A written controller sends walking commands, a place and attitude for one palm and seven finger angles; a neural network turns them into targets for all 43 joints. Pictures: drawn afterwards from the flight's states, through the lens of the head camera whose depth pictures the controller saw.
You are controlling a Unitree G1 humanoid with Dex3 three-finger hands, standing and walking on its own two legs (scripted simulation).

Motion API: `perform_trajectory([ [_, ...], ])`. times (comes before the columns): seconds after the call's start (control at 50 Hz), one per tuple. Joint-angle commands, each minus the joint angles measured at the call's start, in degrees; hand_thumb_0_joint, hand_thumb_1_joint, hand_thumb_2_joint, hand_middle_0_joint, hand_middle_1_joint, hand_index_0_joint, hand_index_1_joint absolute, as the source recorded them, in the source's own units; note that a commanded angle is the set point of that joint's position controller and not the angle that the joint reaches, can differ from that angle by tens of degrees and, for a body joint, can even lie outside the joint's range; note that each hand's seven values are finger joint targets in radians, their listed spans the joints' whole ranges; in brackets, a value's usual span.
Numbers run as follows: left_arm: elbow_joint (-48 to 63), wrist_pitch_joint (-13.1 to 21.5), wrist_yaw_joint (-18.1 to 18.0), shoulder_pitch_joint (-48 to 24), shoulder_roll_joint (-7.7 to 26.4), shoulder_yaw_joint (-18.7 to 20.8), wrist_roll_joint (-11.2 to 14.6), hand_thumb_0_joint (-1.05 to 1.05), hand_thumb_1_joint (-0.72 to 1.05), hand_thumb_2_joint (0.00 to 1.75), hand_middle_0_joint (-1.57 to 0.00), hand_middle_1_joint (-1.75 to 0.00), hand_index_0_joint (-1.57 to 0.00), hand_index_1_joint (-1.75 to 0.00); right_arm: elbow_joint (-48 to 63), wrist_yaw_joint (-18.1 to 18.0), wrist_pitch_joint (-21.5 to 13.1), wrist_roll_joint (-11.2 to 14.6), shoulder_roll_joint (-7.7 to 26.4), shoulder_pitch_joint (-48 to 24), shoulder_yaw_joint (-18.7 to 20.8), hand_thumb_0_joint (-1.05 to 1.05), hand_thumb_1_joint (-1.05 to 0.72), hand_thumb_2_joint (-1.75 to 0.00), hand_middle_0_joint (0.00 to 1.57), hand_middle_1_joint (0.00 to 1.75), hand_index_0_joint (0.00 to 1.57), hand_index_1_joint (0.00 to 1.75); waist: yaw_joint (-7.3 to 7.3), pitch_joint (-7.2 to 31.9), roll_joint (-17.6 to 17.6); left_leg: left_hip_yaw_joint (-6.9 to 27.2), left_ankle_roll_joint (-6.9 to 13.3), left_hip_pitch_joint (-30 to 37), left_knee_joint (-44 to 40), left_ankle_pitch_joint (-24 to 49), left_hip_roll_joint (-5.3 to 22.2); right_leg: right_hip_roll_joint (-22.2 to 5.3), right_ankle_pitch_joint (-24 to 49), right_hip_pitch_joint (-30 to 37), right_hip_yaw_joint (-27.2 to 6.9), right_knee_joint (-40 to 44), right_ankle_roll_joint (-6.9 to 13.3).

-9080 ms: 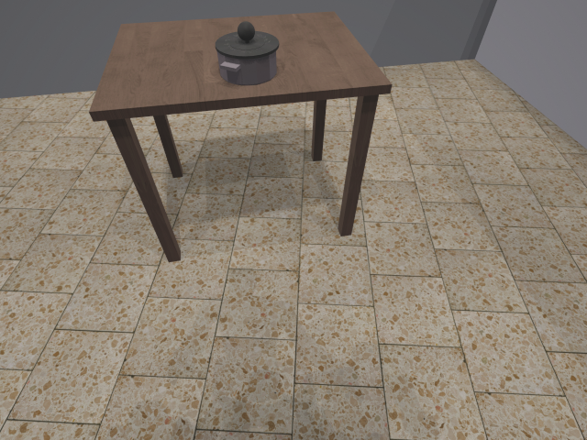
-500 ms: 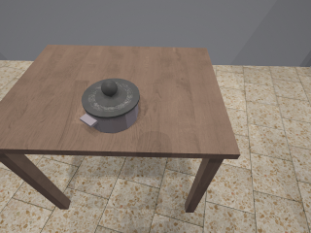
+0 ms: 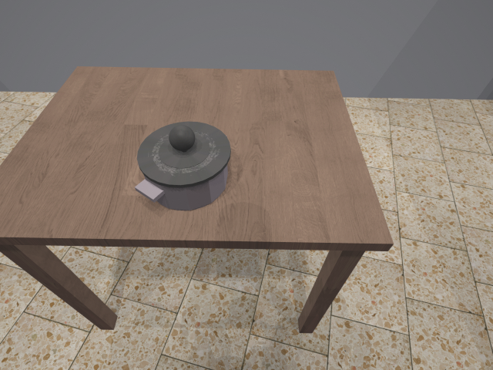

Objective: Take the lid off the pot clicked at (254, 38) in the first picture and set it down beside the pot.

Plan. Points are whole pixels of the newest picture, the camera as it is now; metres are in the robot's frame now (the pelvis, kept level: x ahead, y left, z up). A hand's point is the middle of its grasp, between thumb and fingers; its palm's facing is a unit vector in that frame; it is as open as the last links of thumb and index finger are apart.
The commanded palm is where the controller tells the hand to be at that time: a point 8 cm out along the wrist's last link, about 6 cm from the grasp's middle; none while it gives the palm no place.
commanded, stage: look again from close up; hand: left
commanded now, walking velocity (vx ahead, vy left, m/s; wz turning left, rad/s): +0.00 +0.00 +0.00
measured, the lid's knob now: (182, 138) +0.51 +0.16 +0.09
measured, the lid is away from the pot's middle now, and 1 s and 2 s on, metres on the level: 0.00 0.00 0.00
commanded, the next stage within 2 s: lift the closed hand beside the body in 0.84 s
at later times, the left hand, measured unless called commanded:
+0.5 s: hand out of the picture -0.01 +0.18 -0.17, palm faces +0.03 -0.98 -0.18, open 7.3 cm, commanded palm none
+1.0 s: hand out of the picture +0.01 +0.19 -0.17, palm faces +0.04 -0.98 -0.20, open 7.2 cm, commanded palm +0.10 +0.23 -0.06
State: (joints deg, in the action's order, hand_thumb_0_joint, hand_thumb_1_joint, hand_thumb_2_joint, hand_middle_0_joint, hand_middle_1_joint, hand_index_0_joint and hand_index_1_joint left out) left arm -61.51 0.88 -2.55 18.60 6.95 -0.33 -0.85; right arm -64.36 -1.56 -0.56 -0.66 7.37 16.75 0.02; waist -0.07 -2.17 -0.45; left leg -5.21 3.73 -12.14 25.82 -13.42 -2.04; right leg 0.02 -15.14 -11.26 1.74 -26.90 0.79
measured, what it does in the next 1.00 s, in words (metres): stands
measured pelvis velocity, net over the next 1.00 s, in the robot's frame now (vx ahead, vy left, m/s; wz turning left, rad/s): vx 0.01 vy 0.03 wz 0.01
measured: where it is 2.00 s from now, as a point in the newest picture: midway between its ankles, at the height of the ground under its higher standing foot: outside the picture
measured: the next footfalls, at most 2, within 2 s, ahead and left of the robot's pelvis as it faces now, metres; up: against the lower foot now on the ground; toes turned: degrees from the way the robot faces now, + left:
none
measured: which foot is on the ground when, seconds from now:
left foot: down 0.00-1.00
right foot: down 0.00-1.00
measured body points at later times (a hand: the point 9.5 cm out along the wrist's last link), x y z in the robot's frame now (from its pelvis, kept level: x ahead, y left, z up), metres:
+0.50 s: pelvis +0.00 +0.02 +0.00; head +0.02 +0.01 +0.45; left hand -0.01 +0.23 -0.16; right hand -0.01 -0.19 -0.16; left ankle +0.01 +0.07 -0.74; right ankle -0.01 -0.11 -0.74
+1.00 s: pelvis +0.01 +0.03 +0.00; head +0.02 +0.03 +0.45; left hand +0.01 +0.24 -0.15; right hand -0.01 -0.19 -0.15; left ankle +0.01 +0.08 -0.74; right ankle -0.01 -0.11 -0.74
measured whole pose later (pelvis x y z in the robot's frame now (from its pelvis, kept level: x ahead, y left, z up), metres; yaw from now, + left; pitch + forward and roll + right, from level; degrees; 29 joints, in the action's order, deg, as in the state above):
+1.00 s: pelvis +0.01 +0.03 +0.00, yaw +0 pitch +0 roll -1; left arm -48.3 -2.6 -4.9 24.1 8.2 -2.6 -0.3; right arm -60.4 -1.8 -3.7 1.4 7.3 21.0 -1.5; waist -0.5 -1.4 0.4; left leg -5.4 5.3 -12.2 25.7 -14.0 -3.8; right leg -1.7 -15.4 -11.1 1.5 -26.6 -0.8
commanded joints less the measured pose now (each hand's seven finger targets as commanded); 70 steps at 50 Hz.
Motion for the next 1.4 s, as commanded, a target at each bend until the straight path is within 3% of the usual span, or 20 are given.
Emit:
perform_trajectory([
  [0.0, 1.2, 0.6, -0.6, 5.1, 5.4, 0.8, -0.1, 0.0, 0.9, 0.9, -0.2, -0.3, -0.2, -0.3, 1.8, -0.2, -1.0, 0.2, 4.2, 4.0, 1.0, 0.0, -0.9, -0.9, 0.2, 0.3, 0.2, 0.3, -0.09, -1.3, 1.2, 9.8, 0.0, 2.3, -5.7, 6.0, 8.8, -6.2, 6.8, -3.5, -5.7, 4.9, 1.8],
  [0.06, 1.2, 0.6, -0.7, 5.2, 5.1, 0.8, -0.1, 0.0, 0.9, 0.9, -0.2, -0.3, -0.2, -0.3, 1.7, -0.3, -1.0, 0.1, 4.7, 3.9, 1.0, 0.0, -0.9, -0.9, 0.2, 0.3, 0.2, 0.3, 0.08, -1.4, -0.7, 9.6, -0.2, 2.9, -5.6, 6.7, 8.7, -6.4, 7.0, -3.9, -6.2, 4.7, 1.8],
  [0.36, 0.8, 0.3, -0.6, 5.6, 5.0, 0.8, -0.1, 0.0, 0.9, 0.9, -0.2, -0.3, -0.2, -0.3, 1.5, -0.3, -1.1, 0.2, 4.5, 4.5, 0.9, 0.0, -0.9, -0.9, 0.2, 0.3, 0.2, 0.3, -0.07, -2.1, -1.3, 10.3, 0.0, 2.3, -7.6, 3.7, 9.0, -6.3, 5.2, -4.0, -5.7, 4.9, 1.5],
  [0.5, 0.3, 0.4, -0.5, 5.8, 4.9, 0.7, -0.1, 0.0, 0.9, 0.9, -0.2, -0.3, -0.2, -0.3, 1.1, -0.3, -1.2, 0.3, 3.9, 5.0, 0.9, 0.0, -0.9, -0.9, 0.2, 0.3, 0.2, 0.3, -0.17, -2.3, 1.2, 10.1, 0.3, 2.1, -7.3, 5.3, 9.0, -6.5, 6.5, -3.3, -5.4, 5.2, 1.4],
  [0.58, 0.2, 0.4, -0.6, 6.1, 4.5, 0.7, -0.1, 0.0, 0.9, 0.9, -0.2, -0.3, -0.2, -0.3, 0.9, -0.4, -1.3, 0.2, 3.9, 5.5, 0.8, 0.0, -0.9, -0.9, 0.2, 0.3, 0.2, 0.3, -0.03, -1.7, -0.9, 10.1, 0.1, 3.3, -7.5, 7.2, 9.0, -6.5, 7.0, -3.5, -5.5, 4.6, 1.3],
  [0.8, -0.7, 0.5, -0.6, 6.7, 4.3, 0.6, -0.1, 0.0, 0.9, 0.9, -0.2, -0.3, -0.2, -0.3, 0.5, -0.5, -1.4, 0.4, 3.4, 5.8, 0.8, 0.0, -0.9, -0.9, 0.2, 0.3, 0.2, 0.3, -0.14, -3.0, 1.6, 10.2, 0.4, 2.7, -7.5, 7.2, 8.9, -6.8, 7.1, -3.1, -5.1, 5.5, 1.2],
  [0.9, -0.8, 0.4, -0.6, 6.8, 4.2, 0.6, -0.1, 0.0, 0.9, 0.9, -0.2, -0.3, -0.2, -0.3, 0.3, -0.5, -1.4, 0.4, 3.3, 5.9, 0.8, 0.0, -0.9, -0.9, 0.2, 0.3, 0.2, 0.3, -0.12, -3.1, 0.1, 10.5, 0.4, 2.3, -8.1, 5.7, 9.0, -6.6, 6.2, -3.3, -5.0, 5.4, 1.2],
  [0.92, -2.1, 1.2, -2.2, 6.6, 6.3, 0.3, -1.0, 0.0, 0.9, 0.9, -0.2, -0.3, -0.2, -0.3, 5.4, 0.0, -1.6, 0.6, 7.5, 1.0, 0.5, 0.0, -0.9, -0.9, 0.2, 0.3, 0.2, 0.3, -0.5, -1.7, 8.8, 9.9, -1.3, -2.6, 1.6, 17.7, 9.3, -6.5, 14.0, -0.4, -4.0, 4.4, 0.0],
  [0.94, 70.9, 10.5, -2.5, -31.2, 13.0, -2.9, 5.0, 0.0, 0.9, 0.9, -0.24, -0.35, -0.24, -0.35, 25.3, 0.4, -11.9, 4.8, 15.5, 0.9, 1.6, 0.0, -0.9, -0.9, 0.2, 0.3, 0.2, 0.3, 0.77, 24.1, -1.7, 11.4, -6.2, 11.6, -5.1, 13.6, 4.1, -1.8, 9.1, 0.9, -0.7, 0.4, 0.9],
  [0.96, 61.2, 6.5, -5.7, -9.9, 12.9, -1.3, 1.7, 0.0, 0.9, 0.9, -0.29, -0.4, -0.29, -0.4, 21.9, -1.9, -15.9, 5.3, 12.5, -3.8, 0.0, 0.0, -0.9, -0.9, 0.2, 0.3, 0.2, 0.3, -0.86, 25.7, -14.5, 11.7, -8.0, 14.8, -4.9, 12.2, 6.8, -1.4, 5.2, -2.9, -0.6, -2.3, 2.5],
  [0.98, 54.3, 0.5, -6.9, 4.0, 2.9, -5.6, 2.2, 0.0, 0.9, 0.9, -0.33, -0.44, -0.33, -0.44, 20.2, -1.7, -16.6, 5.2, 10.8, -3.9, -0.4, 0.0, -0.9, -0.9, 0.2, 0.3, 0.2, 0.3, -0.71, 15.2, -14.1, 13.6, -9.0, 10.0, -7.7, 8.1, 5.6, -1.6, 2.8, -4.1, 0.7, -2.4, 1.6],
  [1.0, 54.7, -1.6, -7.0, 6.0, -1.9, -10.9, 2.9, 0.0, 0.9, 0.9, -0.38, -0.49, -0.38, -0.49, 21.2, -0.8, -17.2, 5.2, 11.6, -3.1, -0.2, 0.0, -0.9, -0.9, 0.2, 0.3, 0.2, 0.3, -0.11, 8.2, -11.6, 13.7, -8.4, 6.9, -8.2, 3.0, 5.2, -1.1, 2.6, -5.7, 0.8, -1.3, 1.2],
  [1.02, 57.0, -1.3, -6.6, 4.3, -3.8, -13.6, 2.3, 0.0, 0.9, 0.9, -0.42, -0.54, -0.42, -0.54, 23.2, -0.2, -18.1, 4.4, 11.8, -3.5, -0.5, 0.0, -0.9, -0.9, 0.2, 0.3, 0.2, 0.3, 0.73, 2.9, -6.7, 14.0, -6.9, 5.5, -8.6, 0.5, 5.1, -0.5, 3.1, -5.4, 1.6, 0.2, 1.2],
  [1.08, 44.4, -0.9, -5.8, 13.6, 2.7, -3.5, -0.2, 0.0, 0.9, 0.9, -0.55, -0.68, -0.55, -0.68, 26.3, 1.1, -16.2, 2.3, 13.4, -5.3, 2.1, 0.0, -0.9, -0.9, 0.2, 0.3, 0.2, 0.3, -1.77, -2.7, 8.3, 13.3, -5.4, -0.3, -7.1, 5.0, 5.5, 0.0, 2.7, -5.5, 3.2, 1.9, 1.1],
  [1.1, 42.4, -0.4, -5.2, 20.7, 5.3, 1.2, 0.1, 0.0, 0.9, 0.9, -0.6, -0.73, -0.6, -0.73, 27.9, 1.5, -15.2, 2.2, 13.2, -6.8, 3.2, 0.0, -0.9, -0.9, 0.2, 0.3, 0.2, 0.3, -3.47, -1.8, 9.2, 11.7, -5.8, -1.5, -6.4, 8.2, 5.4, -0.3, 3.1, -3.4, 3.5, 2.3, 1.5],
  [1.16, 56.8, 2.2, -2.9, 26.8, 7.9, 4.9, 1.1, 0.0, 0.9, 0.9, -0.73, -0.88, -0.73, -0.88, 34.7, 2.7, -13.0, 2.1, 12.0, -9.4, 3.7, 0.0, -0.9, -0.9, 0.2, 0.3, 0.2, 0.3, -4.66, 1.6, 6.1, 8.8, -5.4, -0.8, -5.5, 11.1, 4.6, -0.9, 4.5, 0.7, 2.6, 2.0, 1.4],
  [1.22, 63.7, 4.1, -2.1, 20.3, 8.9, 5.4, 1.4, 0.0, 0.9, 0.9, -0.86, -1.02, -0.86, -1.02, 38.8, 2.1, -11.1, 2.4, 11.6, -10.8, 3.2, 0.0, -0.9, -0.9, 0.2, 0.3, 0.2, 0.3, -2.4, -2.5, -1.3, 7.3, -4.6, -2.2, -5.2, 4.1, 4.0, -0.9, 3.3, -2.7, 1.9, 3.2, 1.4],
  [1.26, 67.1, 5.3, -1.9, 16.8, 10.3, 6.9, 1.8, 0.0, 0.9, 0.9, -0.95, -1.12, -0.95, -1.12, 40.3, 1.4, -10.3, 2.5, 11.2, -10.1, 2.8, 0.0, -0.9, -0.9, 0.2, 0.3, 0.2, 0.3, -1.69, -2.3, -3.7, 7.3, -3.9, -1.6, -4.9, 0.8, 3.7, -0.8, 2.6, -3.7, 1.3, 3.9, 1.3],
  [1.3, 70.9, 6.0, -2.1, 14.8, 12.3, 8.9, 2.2, 0.0, 0.9, 0.9, -1.04, -1.21, -1.04, -1.21, 41.3, 0.6, -9.6, 2.3, 11.3, -9.8, 2.7, 0.0, -0.9, -0.9, 0.2, 0.3, 0.2, 0.3, -1.3, -0.2, -4.4, 6.8, -3.4, -0.5, -3.8, 0.8, 3.4, -0.7, 3.0, -3.9, 1.1, 4.8, 1.1],
  [1.38, 75.2, 5.7, -2.1, 14.2, 10.3, 6.7, 2.5, 0.0, 0.9, 0.9, -1.21, -1.4, -1.21, -1.4, 42.5, -0.6, -9.3, 1.6, 10.8, -9.1, 1.8, 0.0, -0.9, -0.9, 0.2, 0.3, 0.2, 0.3, -0.87, 3.7, -4.3, 6.3, -2.5, 2.1, -2.4, 3.6, 2.6, -0.5, 4.7, -3.1, 0.7, 5.0, 0.9],
])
